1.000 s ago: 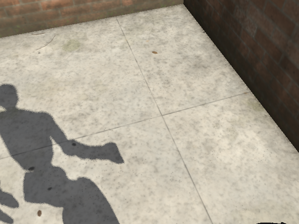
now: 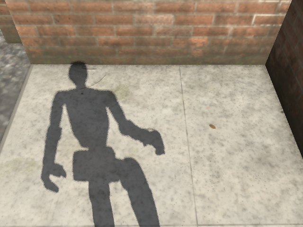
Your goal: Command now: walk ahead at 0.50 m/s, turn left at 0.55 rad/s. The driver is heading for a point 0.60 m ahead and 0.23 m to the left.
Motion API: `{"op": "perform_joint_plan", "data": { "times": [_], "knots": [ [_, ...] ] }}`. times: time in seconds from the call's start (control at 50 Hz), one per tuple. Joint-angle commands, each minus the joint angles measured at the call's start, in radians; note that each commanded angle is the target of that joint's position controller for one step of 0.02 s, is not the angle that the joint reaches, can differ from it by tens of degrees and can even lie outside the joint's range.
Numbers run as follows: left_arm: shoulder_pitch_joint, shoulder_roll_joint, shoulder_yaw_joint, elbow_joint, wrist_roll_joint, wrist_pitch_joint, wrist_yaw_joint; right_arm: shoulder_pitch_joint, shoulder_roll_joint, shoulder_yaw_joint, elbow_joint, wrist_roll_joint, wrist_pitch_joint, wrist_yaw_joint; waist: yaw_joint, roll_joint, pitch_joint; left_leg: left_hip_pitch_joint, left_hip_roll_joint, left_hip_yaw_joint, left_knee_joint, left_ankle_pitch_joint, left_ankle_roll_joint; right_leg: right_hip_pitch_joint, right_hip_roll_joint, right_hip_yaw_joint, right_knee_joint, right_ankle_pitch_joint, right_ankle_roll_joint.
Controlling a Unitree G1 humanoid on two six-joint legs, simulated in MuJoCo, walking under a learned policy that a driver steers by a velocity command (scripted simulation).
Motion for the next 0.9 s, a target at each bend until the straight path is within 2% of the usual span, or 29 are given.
{"op": "perform_joint_plan", "data": {
  "times": [0.02, 0.04, 0.06, 0.08, 0.1, 0.12, 0.14, 0.16, 0.18, 0.2, 0.22, 0.26, 0.3, 0.4, 0.46, 0.5, 0.54, 0.56, 0.58, 0.6, 0.62, 0.64, 0.66, 0.68, 0.7, 0.74, 0.8, 0.84, 0.9],
  "knots": [
    [-0.016, 0.200, 0.045, -0.048, -0.016, 0.012, 0.006, -0.088, -0.068, -0.013, -0.109, 0.001, -0.009, 0.018, -0.027, -0.093, 0.052, 0.002, -0.039, 0.058, -0.043, -0.106, 0.041, 0.028, -0.311, 0.063, 0.021, 0.619, -0.141],
    [-0.028, 0.215, 0.050, -0.053, -0.021, 0.019, 0.008, -0.050, -0.088, -0.024, -0.109, 0.001, -0.007, 0.019, -0.057, -0.114, 0.015, 0.075, -0.076, 0.090, -0.041, -0.159, 0.060, 0.039, -0.309, 0.049, 0.102, 0.797, -0.130],
    [-0.043, 0.225, 0.053, -0.058, -0.025, 0.028, 0.009, 0.045, -0.118, -0.043, -0.092, 0.005, -0.005, 0.018, -0.115, -0.121, -0.041, 0.202, -0.122, 0.118, -0.057, -0.187, 0.086, 0.028, -0.296, 0.031, 0.246, 0.936, -0.116],
    [-0.057, 0.218, 0.048, -0.064, -0.027, 0.034, 0.010, 0.208, -0.172, -0.076, -0.049, 0.008, -0.004, 0.008, -0.203, -0.097, -0.124, 0.437, -0.174, 0.125, -0.126, -0.126, 0.123, -0.054, -0.254, 0.005, 0.464, 0.930, -0.083],
    [-0.039, 0.169, 0.029, -0.085, 0.001, 0.026, 0.010, 0.356, -0.274, -0.114, -0.014, 0.010, 0.006, -0.016, -0.246, 0.040, -0.212, 0.734, -0.041, -0.112, -0.157, -0.130, 0.184, -0.318, -0.206, -0.001, 0.792, 0.576, -0.029],
    [0.038, 0.022, -0.015, -0.144, 0.025, -0.008, -0.006, 0.303, -0.363, -0.117, -0.029, 0.011, -0.008, -0.015, -0.107, 0.259, -0.302, 1.014, 0.182, -0.697, -0.294, -0.313, 0.374, -0.746, 0.012, 0.152, 1.101, -0.281, 0.022],
    [-0.091, 0.114, -0.002, -0.160, -0.022, -0.051, -0.019, 0.337, -0.269, -0.089, -0.054, -0.001, -0.022, -0.007, -0.190, 0.116, -0.355, 1.036, 0.220, -0.821, -0.425, -0.378, 0.367, -0.859, 0.005, 0.345, 1.180, -0.281, -0.003],
    [-0.167, 0.144, 0.008, -0.184, -0.052, -0.071, -0.025, 0.300, -0.217, -0.074, -0.047, -0.009, -0.037, -0.005, -0.188, 0.074, -0.218, 0.949, 0.197, -0.677, -0.429, -0.284, 0.319, -0.935, -0.038, 0.339, 1.153, -0.181, -0.031],
    [-0.162, 0.134, 0.005, -0.173, -0.035, -0.079, -0.018, 0.234, -0.184, -0.063, -0.059, -0.004, -0.044, -0.006, -0.142, -0.003, -0.155, 0.805, 0.153, -0.551, -0.417, -0.181, 0.283, -0.883, -0.085, 0.345, 1.069, -0.093, -0.043],
    [-0.148, 0.142, 0.014, -0.157, -0.008, -0.074, -0.010, 0.160, -0.148, -0.053, -0.076, -0.005, -0.044, -0.009, -0.098, -0.019, -0.108, 0.664, 0.111, -0.447, -0.423, -0.079, 0.256, -0.801, -0.116, 0.347, 0.980, -0.042, -0.037],
    [-0.124, 0.150, 0.020, -0.153, -0.003, -0.060, -0.012, 0.124, -0.128, -0.043, -0.094, -0.016, -0.045, -0.014, -0.066, 0.002, -0.097, 0.578, 0.087, -0.399, -0.444, -0.014, 0.247, -0.728, -0.135, 0.356, 0.935, -0.007, -0.030],
    [-0.121, 0.129, 0.021, -0.161, 0.008, -0.035, -0.012, 0.127, -0.142, -0.045, -0.098, -0.013, -0.050, -0.025, -0.048, -0.003, -0.082, 0.497, 0.065, -0.353, -0.472, 0.073, 0.252, -0.684, -0.129, 0.340, 0.848, 0.026, -0.001],
    [-0.179, 0.105, 0.014, -0.186, 0.019, -0.023, -0.008, 0.162, -0.172, -0.053, -0.091, -0.008, -0.053, -0.040, -0.057, -0.009, -0.055, 0.458, 0.044, -0.304, -0.487, 0.124, 0.248, -0.701, -0.109, 0.325, 0.729, 0.114, 0.029],
    [-0.352, 0.068, -0.006, -0.242, 0.007, -0.031, -0.023, 0.232, -0.181, -0.057, -0.074, -0.001, -0.043, -0.057, -0.124, 0.044, -0.015, 0.409, -0.022, -0.250, -0.474, -0.003, 0.178, -0.623, -0.033, 0.310, 0.366, 0.403, 0.038],
    [-0.403, 0.091, -0.004, -0.272, -0.004, -0.041, -0.035, 0.277, -0.176, -0.057, -0.055, 0.004, -0.037, -0.057, -0.144, 0.058, -0.008, 0.459, 0.006, -0.311, -0.426, -0.048, 0.164, -0.598, -0.014, 0.331, 0.285, 0.414, 0.023],
    [-0.398, 0.116, 0.002, -0.279, -0.005, -0.051, -0.043, 0.286, -0.170, -0.056, -0.053, 0.004, -0.030, -0.063, -0.135, 0.068, -0.013, 0.524, 0.030, -0.368, -0.366, -0.050, 0.155, -0.585, -0.010, 0.347, 0.245, 0.355, 0.007],
    [-0.342, 0.139, 0.012, -0.269, -0.006, -0.061, -0.045, 0.274, -0.173, -0.058, -0.058, 0.001, -0.021, -0.068, -0.102, 0.101, -0.026, 0.555, 0.041, -0.411, -0.300, 0.007, 0.142, -0.516, -0.001, 0.338, 0.228, 0.261, -0.019],
    [-0.255, 0.156, 0.024, -0.245, -0.002, -0.067, -0.042, 0.256, -0.158, -0.052, -0.068, 0.000, -0.018, -0.068, -0.054, 0.105, -0.064, 0.544, 0.006, -0.403, -0.227, 0.076, 0.121, -0.394, 0.009, 0.317, 0.190, 0.263, -0.042],
    [-0.126, 0.195, 0.039, -0.225, 0.014, -0.072, -0.036, 0.240, -0.115, -0.035, -0.086, -0.007, -0.021, -0.063, 0.009, 0.073, -0.175, 0.470, -0.051, -0.355, -0.038, 0.077, 0.087, -0.167, -0.074, 0.379, 0.218, 0.264, -0.092],
    [0.029, 0.273, 0.059, -0.209, 0.032, -0.068, -0.027, 0.318, -0.058, -0.018, -0.111, -0.004, -0.026, -0.062, 0.020, -0.116, -0.344, 0.188, -0.169, -0.235, 0.301, -0.159, 0.014, 0.210, -0.297, 0.685, 0.218, 0.160, -0.209],
    [0.068, 0.261, 0.058, -0.181, 0.012, -0.054, -0.036, 0.395, -0.067, -0.008, -0.125, 0.016, -0.033, -0.062, -0.011, -0.381, -0.409, -0.061, -0.195, -0.189, 0.534, -0.575, -0.014, 0.343, -0.434, 1.059, 0.102, -0.077, -0.299],
    [0.015, 0.169, 0.033, -0.204, -0.004, -0.046, -0.035, 0.344, -0.166, -0.030, -0.109, 0.025, -0.031, -0.062, 0.006, -0.242, -0.267, -0.150, -0.127, -0.212, 0.630, -0.518, -0.019, 0.238, -0.407, 0.990, 0.065, -0.226, -0.261],
    [-0.033, 0.129, 0.021, -0.215, -0.001, -0.034, -0.029, 0.251, -0.190, -0.036, -0.125, 0.016, -0.025, -0.061, 0.014, -0.155, -0.156, -0.156, -0.089, -0.169, 0.639, -0.434, -0.021, 0.101, -0.367, 0.829, 0.055, -0.178, -0.218],
    [-0.082, 0.114, 0.014, -0.214, 0.009, -0.027, -0.028, 0.204, -0.177, -0.037, -0.139, 0.004, -0.022, -0.059, -0.008, -0.109, -0.075, -0.123, -0.057, -0.150, 0.595, -0.371, -0.022, -0.038, -0.323, 0.711, 0.027, -0.063, -0.202],
    [-0.109, 0.092, 0.006, -0.209, 0.015, -0.027, -0.026, 0.188, -0.163, -0.041, -0.145, -0.002, -0.017, -0.056, -0.032, -0.118, -0.039, -0.088, -0.025, -0.152, 0.546, -0.331, -0.019, -0.122, -0.288, 0.626, 0.002, 0.020, -0.191],
    [-0.123, 0.090, 0.005, -0.195, 0.018, -0.034, -0.027, 0.204, -0.117, -0.035, -0.148, 0.008, -0.005, -0.050, -0.057, -0.139, -0.011, -0.018, -0.005, -0.133, 0.492, -0.305, -0.023, -0.219, -0.253, 0.509, -0.040, 0.172, -0.195],
    [-0.120, 0.140, 0.019, -0.169, 0.015, -0.042, -0.028, 0.180, -0.079, -0.023, -0.177, -0.009, 0.001, -0.058, -0.081, -0.112, -0.017, -0.004, -0.025, -0.111, 0.345, -0.270, -0.052, -0.232, -0.258, 0.374, -0.022, 0.643, -0.234],
    [-0.134, 0.152, 0.019, -0.162, 0.004, -0.029, -0.028, 0.168, -0.065, -0.015, -0.180, -0.015, 0.004, -0.052, -0.080, -0.113, -0.050, 0.054, -0.034, -0.076, 0.210, -0.153, -0.061, -0.226, -0.231, 0.282, -0.013, 0.724, -0.229],
    [-0.105, 0.165, 0.016, -0.137, -0.009, -0.008, -0.023, 0.075, -0.050, -0.005, -0.200, -0.015, -0.002, -0.031, -0.042, -0.120, -0.066, 0.160, -0.067, -0.025, 0.008, 0.003, -0.052, -0.216, -0.200, 0.213, 0.004, 0.713, -0.201]
  ]
}}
